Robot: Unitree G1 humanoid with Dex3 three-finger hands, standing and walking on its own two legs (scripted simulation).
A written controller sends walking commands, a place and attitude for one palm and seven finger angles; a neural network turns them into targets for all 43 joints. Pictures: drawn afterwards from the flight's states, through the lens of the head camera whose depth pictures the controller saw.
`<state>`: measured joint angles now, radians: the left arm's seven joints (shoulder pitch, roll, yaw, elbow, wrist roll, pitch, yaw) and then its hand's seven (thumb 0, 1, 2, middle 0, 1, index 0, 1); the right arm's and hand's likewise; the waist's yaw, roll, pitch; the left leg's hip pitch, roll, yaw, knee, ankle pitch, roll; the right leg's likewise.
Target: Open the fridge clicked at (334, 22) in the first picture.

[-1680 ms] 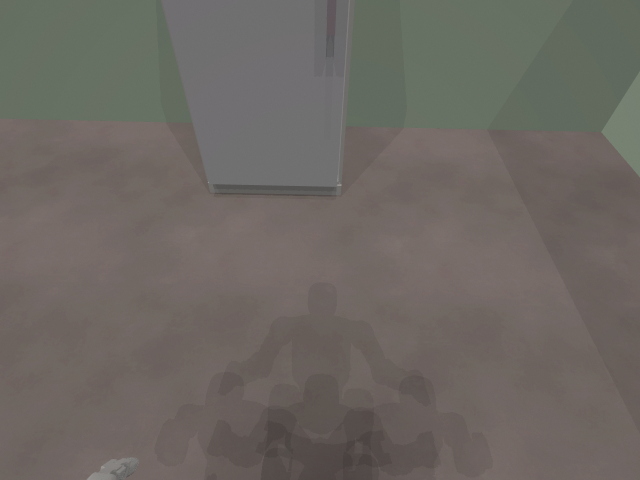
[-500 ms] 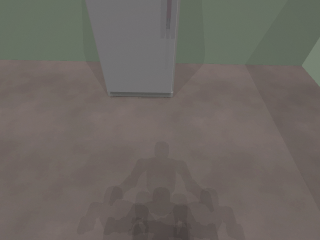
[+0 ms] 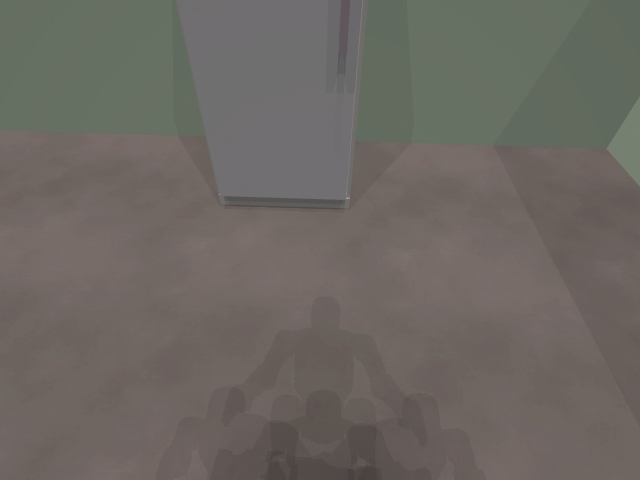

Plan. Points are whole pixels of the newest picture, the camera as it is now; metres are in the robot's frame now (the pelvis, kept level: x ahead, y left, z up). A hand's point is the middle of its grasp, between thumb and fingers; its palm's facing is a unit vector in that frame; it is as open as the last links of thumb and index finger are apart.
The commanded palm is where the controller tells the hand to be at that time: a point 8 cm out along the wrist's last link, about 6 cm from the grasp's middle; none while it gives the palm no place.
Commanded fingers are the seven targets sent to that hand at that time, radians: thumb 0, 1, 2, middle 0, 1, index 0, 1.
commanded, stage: walk to a spot facing it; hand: right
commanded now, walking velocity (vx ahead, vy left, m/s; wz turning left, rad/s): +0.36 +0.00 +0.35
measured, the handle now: out of the picture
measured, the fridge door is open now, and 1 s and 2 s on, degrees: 0 0 0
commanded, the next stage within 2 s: turn to face it in 1.40 s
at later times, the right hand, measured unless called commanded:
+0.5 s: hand (445, 456) +0.22 -0.19 -0.20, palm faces -0.14 +0.98 -0.15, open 7.4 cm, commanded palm none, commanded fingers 0.00 -0.90 -0.90 0.20 0.30 0.20 0.30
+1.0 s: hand (397, 339) +0.42 -0.13 -0.18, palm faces -0.18 +0.97 -0.14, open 7.4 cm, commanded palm none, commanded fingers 0.00 -0.90 -0.90 0.20 0.30 0.20 0.30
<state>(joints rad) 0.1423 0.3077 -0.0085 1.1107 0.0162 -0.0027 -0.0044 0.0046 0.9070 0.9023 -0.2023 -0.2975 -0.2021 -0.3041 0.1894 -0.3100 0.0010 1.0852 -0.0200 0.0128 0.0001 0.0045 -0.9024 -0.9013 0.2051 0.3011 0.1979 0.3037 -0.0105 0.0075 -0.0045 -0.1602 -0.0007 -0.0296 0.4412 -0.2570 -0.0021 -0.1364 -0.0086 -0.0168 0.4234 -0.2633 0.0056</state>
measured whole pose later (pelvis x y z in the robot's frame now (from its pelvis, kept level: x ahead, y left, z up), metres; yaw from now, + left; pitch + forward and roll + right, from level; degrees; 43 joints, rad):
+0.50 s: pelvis +0.16 -0.01 -0.02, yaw +8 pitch +0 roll +2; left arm 0.50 0.12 0.00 1.17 0.02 -0.08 0.04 0.00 0.91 0.90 -0.20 -0.30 -0.20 -0.30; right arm 0.22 -0.20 -0.05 1.04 -0.02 0.02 0.03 0.01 -0.91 -0.90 0.20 0.30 0.19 0.30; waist 0.03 0.02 0.08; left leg -0.60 0.03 0.11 1.00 -0.30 0.05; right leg 0.16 -0.05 -0.18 0.33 -0.48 0.01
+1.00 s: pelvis +0.38 +0.03 +0.00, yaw +15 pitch -1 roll +1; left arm 0.14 0.16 0.05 1.00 0.02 -0.04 -0.02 0.00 0.93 0.90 -0.20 -0.30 -0.20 -0.30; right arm 0.34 -0.14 -0.04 1.07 -0.03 -0.07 0.00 0.00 -0.90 -0.90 0.21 0.30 0.20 0.30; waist -0.02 0.00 0.02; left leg -0.10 -0.06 0.08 0.41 -0.30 0.07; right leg -0.54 -0.16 -0.08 0.77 -0.19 0.03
